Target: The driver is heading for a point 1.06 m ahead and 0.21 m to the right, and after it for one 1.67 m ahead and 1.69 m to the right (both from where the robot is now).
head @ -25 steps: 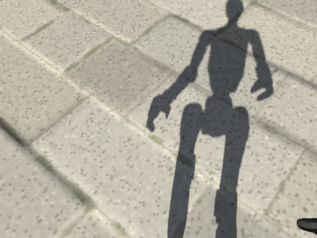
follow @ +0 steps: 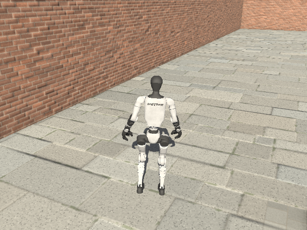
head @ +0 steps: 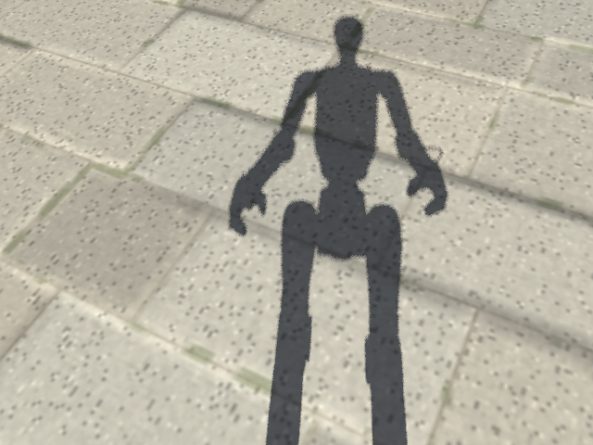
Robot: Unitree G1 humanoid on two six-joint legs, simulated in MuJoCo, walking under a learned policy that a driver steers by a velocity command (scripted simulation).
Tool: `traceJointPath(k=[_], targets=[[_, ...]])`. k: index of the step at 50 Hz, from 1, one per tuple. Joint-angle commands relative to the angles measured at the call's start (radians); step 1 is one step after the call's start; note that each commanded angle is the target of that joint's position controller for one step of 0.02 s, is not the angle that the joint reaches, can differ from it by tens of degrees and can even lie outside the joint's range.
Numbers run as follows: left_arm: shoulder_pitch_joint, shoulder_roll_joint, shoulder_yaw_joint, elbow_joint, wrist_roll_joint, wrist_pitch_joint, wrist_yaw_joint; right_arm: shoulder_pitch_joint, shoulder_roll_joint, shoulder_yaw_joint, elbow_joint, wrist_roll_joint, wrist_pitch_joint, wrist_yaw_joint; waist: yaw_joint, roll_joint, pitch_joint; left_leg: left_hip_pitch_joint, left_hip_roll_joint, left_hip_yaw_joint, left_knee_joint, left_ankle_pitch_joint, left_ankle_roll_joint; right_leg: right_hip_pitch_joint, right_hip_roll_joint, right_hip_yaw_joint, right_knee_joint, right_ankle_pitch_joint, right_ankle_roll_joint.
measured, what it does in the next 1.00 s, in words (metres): steps on the spot, turning right: left foot, then right foot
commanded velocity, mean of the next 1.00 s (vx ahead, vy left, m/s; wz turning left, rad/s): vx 0.01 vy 0.00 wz -0.54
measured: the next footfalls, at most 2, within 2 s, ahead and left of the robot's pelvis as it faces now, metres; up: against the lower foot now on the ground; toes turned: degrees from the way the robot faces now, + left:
left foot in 0.48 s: +0.17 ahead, +0.08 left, +0.00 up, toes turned -37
right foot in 0.86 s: +0.00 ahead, -0.13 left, +0.00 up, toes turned -31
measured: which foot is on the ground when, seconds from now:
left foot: up 0.00-0.46, down 0.48-0.86, up 0.88-1.00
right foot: down 0.00-0.48, up 0.50-0.84, down 0.86-1.00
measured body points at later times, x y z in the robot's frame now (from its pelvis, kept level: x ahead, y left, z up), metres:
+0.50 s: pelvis +0.05 +0.01 +0.00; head +0.09 +0.00 +0.45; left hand +0.34 +0.20 -0.07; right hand +0.08 -0.33 -0.08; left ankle +0.14 +0.11 -0.73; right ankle +0.03 -0.09 -0.73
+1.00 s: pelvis +0.05 -0.01 +0.01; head +0.08 -0.04 +0.46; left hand +0.33 +0.13 -0.08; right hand -0.01 -0.31 -0.11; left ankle +0.10 +0.11 -0.66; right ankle -0.03 -0.10 -0.73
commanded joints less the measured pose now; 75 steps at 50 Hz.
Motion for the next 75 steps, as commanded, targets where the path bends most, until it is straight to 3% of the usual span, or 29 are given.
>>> traceJointPath(k=[1,10,22,23,25,26,27,32,38,42,43,44,45,46,49,53,60,61,62,63,64,66,67,68,69,70,71,73,75], targets=[[-0.029,0.181,0.06,-0.097,-0.031,-0.008,0.021,-0.028,-0.085,-0.027,-0.073,0.002,-0.008,-0.013,-0.025,-0.104,-0.152,-0.252,0.016,-0.094,0.153,0.058,-0.019,0.312,-0.243,0.398,-0.235,0.498,-0.162],[-0.019,0.194,0.072,-0.133,-0.032,0.039,0.069,-0.07,-0.074,-0.026,-0.05,0.019,-0.032,-0.003,-0.014,-0.162,-0.164,-0.181,-0.046,-0.137,-0.13,0.192,-0.067,0.336,-0.143,0.476,-0.237,0.355,-0.119],[-0.116,0.203,0.082,-0.185,-0.04,0.065,0.051,-0.019,-0.126,-0.056,-0.017,0.03,-0.08,0.033,-0.03,-0.197,-0.138,0.193,-0.046,-0.136,-0.596,0.28,-0.033,0.215,-0.042,0.653,-0.176,0.308,-0.091],[-0.118,0.187,0.076,-0.185,-0.048,0.066,0.047,0.009,-0.133,-0.063,-0.007,0.03,-0.08,0.032,-0.044,-0.155,-0.142,0.3,-0.002,-0.133,-0.705,0.396,-0.016,0.156,0.003,0.622,-0.128,0.175,-0.059],[-0.003,0.116,0.053,-0.184,-0.044,0.063,0.037,-0.022,-0.21,-0.066,-0.037,-0.008,-0.054,0.021,0.034,0.215,-0.167,0.486,0.339,-0.452,-0.714,0.619,0.195,-0.122,0.207,0.303,0.205,-0.405,0.03],[-0.012,0.212,0.081,-0.186,-0.037,0.051,0.031,-0.013,-0.18,-0.065,-0.042,-0.03,-0.056,0.021,0.016,0.216,-0.133,0.396,0.435,-0.524,-0.738,0.599,0.28,-0.185,0.132,0.249,0.408,-0.364,0.08],[-0.013,0.254,0.095,-0.164,-0.039,0.051,0.027,-0.056,-0.135,-0.052,-0.06,-0.018,-0.055,0.013,0.019,0.158,-0.099,0.359,0.387,-0.421,-0.732,0.519,0.266,-0.192,0.079,0.214,0.483,-0.284,0.101],[-0.035,0.149,0.058,-0.153,-0.033,0.058,0.029,-0.017,-0.106,-0.024,-0.055,-0.001,-0.02,-0.015,-0.032,0.092,-0.046,0.335,0.253,-0.168,-0.73,0.539,0.244,-0.239,0.021,0.061,0.62,-0.135,0.147],[-0.063,0.028,0.002,-0.136,0.004,0.034,0.036,0.009,-0.104,-0.008,-0.021,0.014,-0.019,0.031,-0.046,0.149,-0.115,0.328,0.224,-0.133,-0.686,0.647,0.249,0.042,-0.018,0.012,0.133,-0.184,0.147],[-0.008,0.108,0.037,-0.096,-0.013,0.029,0.046,0.063,-0.179,-0.026,-0.006,0.057,-0.022,0.043,-0.014,0.151,-0.078,0.255,0.204,-0.238,-0.616,0.643,0.197,0.264,0.036,-0.009,-0.294,0.103,0.096],[0.029,0.156,0.049,-0.099,-0.011,0.031,0.056,0.073,-0.151,-0.017,-0.013,0.051,-0.032,0.045,-0.008,0.094,-0.125,0.173,0.179,-0.24,-0.572,0.516,0.135,0.396,-0.066,0.062,-0.27,0.217,0.061],[0.041,0.243,0.07,-0.105,0.012,0.043,0.069,0.083,-0.075,0.001,-0.036,0.033,-0.047,0.051,-0.026,-0.141,-0.162,0.011,0.075,-0.12,-0.401,0.25,0.053,0.493,-0.267,0.209,-0.2,0.484,-0.037],[0.024,0.229,0.074,-0.094,0.028,0.048,0.061,0.072,-0.09,-0.004,-0.043,0.051,-0.051,0.047,0.002,-0.298,-0.158,-0.056,0.016,0.018,-0.247,-0.059,0.004,0.39,-0.394,0.294,-0.248,0.519,-0.172],[-0.003,0.164,0.055,-0.116,0.036,0.038,0.056,0.07,-0.15,-0.028,-0.034,0.053,-0.042,0.041,0.02,-0.247,-0.128,-0.089,0.045,0.004,-0.016,-0.144,-0.028,0.356,-0.411,0.296,-0.274,0.551,-0.225],[-0.151,0.089,0.033,-0.123,0.007,0.01,0.056,0.148,-0.117,-0.043,-0.002,0.046,0.019,0.019,-0.046,-0.197,-0.06,-0.142,0.09,-0.007,0.151,0.001,-0.072,0.295,-0.311,0.098,-0.276,0.509,-0.149],[-0.025,0.118,0.05,-0.075,-0.011,-0.019,0.06,0.027,-0.092,-0.027,-0.095,0.05,0.011,0.056,0.042,-0.194,-0.044,-0.281,0.149,0.038,0.053,0.163,-0.059,0.4,-0.343,0.144,-0.458,-0.247,-0.134],[-0.006,0.178,0.085,-0.028,-0.017,-0.067,0.024,-0.016,-0.057,-0.007,-0.16,0.052,-0.016,0.089,0.029,-0.129,0.037,-0.279,0.196,0.052,-0.126,0.183,0.023,0.427,-0.392,-0.012,-0.518,-0.211,-0.107],[0.032,0.157,0.069,-0.005,0.059,-0.058,0.01,-0.059,-0.088,-0.013,-0.173,-0.051,0.017,0.129,0.039,-0.119,0.021,-0.204,0.156,0.13,-0.177,0.161,0.048,0.388,-0.37,-0.104,-0.505,-0.271,-0.063],[0.034,0.162,0.07,0.0,0.059,-0.055,0.007,-0.085,-0.088,-0.015,-0.186,-0.044,0.025,0.147,0.048,-0.161,0.035,-0.15,0.147,0.163,-0.205,0.151,0.066,0.343,-0.35,-0.143,-0.5,-0.289,-0.044],[-0.002,0.206,0.093,-0.008,-0.033,-0.061,0.008,-0.06,-0.055,-0.007,-0.18,0.069,0.003,0.114,0.031,-0.14,0.095,-0.169,0.176,0.112,-0.178,0.136,0.066,0.342,-0.36,-0.122,-0.484,-0.156,-0.07],[-0.018,0.213,0.091,-0.002,-0.05,-0.058,0.002,-0.038,-0.053,0.002,-0.181,0.078,-0.001,0.107,0.006,-0.112,0.099,-0.171,0.175,0.114,-0.205,0.126,0.078,0.372,-0.376,-0.148,-0.448,-0.061,-0.071],[-0.097,0.234,0.099,-0.008,-0.055,-0.04,-0.006,0.114,-0.106,-0.027,-0.144,0.047,0.002,0.093,-0.103,-0.08,-0.001,0.118,0.06,0.227,-0.351,0.199,0.105,0.313,-0.322,-0.28,-0.181,0.485,-0.018],[-0.069,0.2,0.09,-0.008,-0.058,-0.035,-0.008,0.292,-0.193,-0.075,-0.087,0.042,0.006,0.074,-0.175,-0.014,-0.125,0.416,-0.035,0.25,-0.384,0.264,0.143,0.21,-0.254,-0.337,0.117,0.665,0.032],[-0.055,0.087,0.054,-0.042,-0.01,-0.04,-0.006,0.423,-0.316,-0.112,-0.056,0.06,0.015,0.054,-0.188,0.248,-0.125,0.663,0.096,-0.039,-0.464,0.422,0.217,-0.141,-0.162,-0.303,0.506,-0.11,0.119],[-0.051,0.037,0.026,-0.133,0.001,-0.073,0.002,0.348,-0.444,-0.117,-0.138,0.034,-0.007,0.06,-0.1,0.429,-0.3,0.797,0.362,-0.745,-0.686,0.244,0.451,-0.448,0.026,-0.079,0.821,-0.45,0.155],[-0.157,0.165,0.049,-0.129,-0.034,-0.097,0.007,0.313,-0.336,-0.089,-0.177,0.034,-0.038,0.084,-0.17,0.136,-0.291,0.775,0.405,-0.735,-0.776,0.245,0.422,-0.507,-0.017,0.062,0.832,-0.337,0.131],[-0.195,0.162,0.045,-0.143,-0.05,-0.11,0.01,0.291,-0.29,-0.074,-0.164,0.032,-0.056,0.081,-0.135,0.117,-0.179,0.694,0.386,-0.632,-0.757,0.323,0.398,-0.539,-0.04,0.049,0.77,-0.252,0.1],[-0.131,0.175,0.052,-0.088,0.004,-0.109,0.027,0.168,-0.228,-0.055,-0.18,0.035,-0.06,0.065,-0.044,0.028,-0.106,0.48,0.295,-0.426,-0.687,0.599,0.321,-0.398,-0.107,0.074,0.618,-0.135,0.091],[-0.107,0.178,0.057,-0.061,0.012,-0.084,0.021,0.095,-0.222,-0.05,-0.203,0.011,-0.052,0.043,0.001,0.034,-0.097,0.339,0.242,-0.322,-0.689,0.809,0.295,-0.273,-0.096,0.057,0.551,-0.065,0.1]])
